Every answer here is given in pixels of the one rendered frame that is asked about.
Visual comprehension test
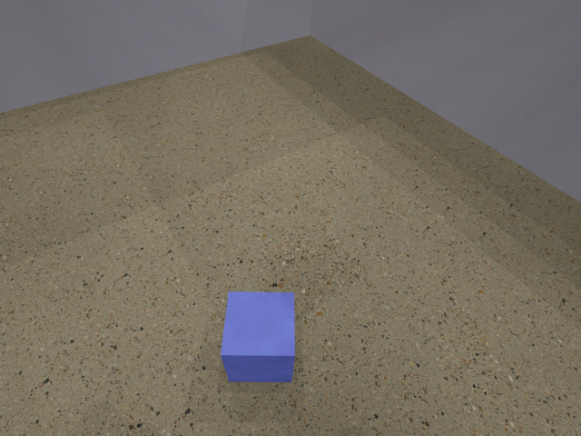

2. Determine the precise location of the carton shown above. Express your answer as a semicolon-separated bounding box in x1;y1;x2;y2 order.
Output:
221;292;295;382

